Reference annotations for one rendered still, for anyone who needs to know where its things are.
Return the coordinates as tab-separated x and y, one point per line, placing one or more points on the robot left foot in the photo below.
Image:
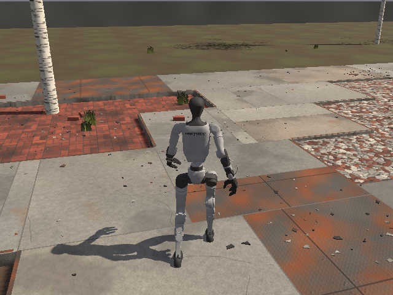
177	261

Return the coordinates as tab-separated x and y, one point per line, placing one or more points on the robot torso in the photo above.
196	141

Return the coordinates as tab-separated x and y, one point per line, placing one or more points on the right robot forearm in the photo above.
227	166

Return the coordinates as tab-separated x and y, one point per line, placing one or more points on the robot right upper arm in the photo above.
216	131

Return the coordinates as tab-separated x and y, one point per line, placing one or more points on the left robot hand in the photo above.
175	161

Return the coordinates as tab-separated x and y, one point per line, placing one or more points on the robot left upper arm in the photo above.
177	129

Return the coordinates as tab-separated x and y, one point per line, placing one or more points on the right robot hand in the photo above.
234	185

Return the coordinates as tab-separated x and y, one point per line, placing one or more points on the left robot forearm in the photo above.
169	158

